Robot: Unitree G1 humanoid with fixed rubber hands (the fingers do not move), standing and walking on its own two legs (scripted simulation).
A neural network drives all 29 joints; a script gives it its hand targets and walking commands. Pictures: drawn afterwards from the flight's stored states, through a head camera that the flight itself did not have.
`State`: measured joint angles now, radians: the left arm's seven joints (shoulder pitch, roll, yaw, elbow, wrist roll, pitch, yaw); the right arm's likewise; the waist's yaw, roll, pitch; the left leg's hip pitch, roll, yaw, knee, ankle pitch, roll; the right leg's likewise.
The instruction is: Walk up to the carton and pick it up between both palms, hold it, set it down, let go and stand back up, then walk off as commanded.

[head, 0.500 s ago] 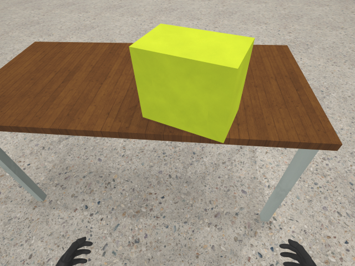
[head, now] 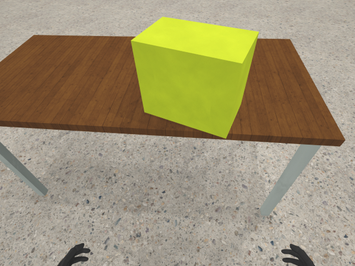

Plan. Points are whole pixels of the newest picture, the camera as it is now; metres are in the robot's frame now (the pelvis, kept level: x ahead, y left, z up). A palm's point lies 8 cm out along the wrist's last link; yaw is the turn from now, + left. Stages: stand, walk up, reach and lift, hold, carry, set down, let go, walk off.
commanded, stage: stand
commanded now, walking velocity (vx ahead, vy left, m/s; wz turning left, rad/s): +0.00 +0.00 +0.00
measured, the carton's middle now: (194, 77) +0.65 -0.01 +0.08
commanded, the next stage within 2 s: walk up in 0.16 s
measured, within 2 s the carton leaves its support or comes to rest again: neither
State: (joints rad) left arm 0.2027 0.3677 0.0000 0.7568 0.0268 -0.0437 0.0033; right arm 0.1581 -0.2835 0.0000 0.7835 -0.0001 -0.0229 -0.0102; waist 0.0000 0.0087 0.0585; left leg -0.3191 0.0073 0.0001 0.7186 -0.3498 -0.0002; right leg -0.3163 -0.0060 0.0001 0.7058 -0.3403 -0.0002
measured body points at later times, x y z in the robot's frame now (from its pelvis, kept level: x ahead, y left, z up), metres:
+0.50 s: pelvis +0.01 -0.01 +0.00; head +0.01 -0.02 +0.45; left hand +0.13 +0.30 -0.09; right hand +0.11 -0.29 -0.11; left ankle +0.02 +0.12 -0.72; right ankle +0.01 -0.14 -0.69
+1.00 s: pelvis +0.10 -0.04 +0.00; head +0.15 -0.07 +0.44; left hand +0.14 +0.30 -0.08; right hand +0.25 -0.33 -0.13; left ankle +0.17 +0.11 -0.69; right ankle +0.04 -0.15 -0.72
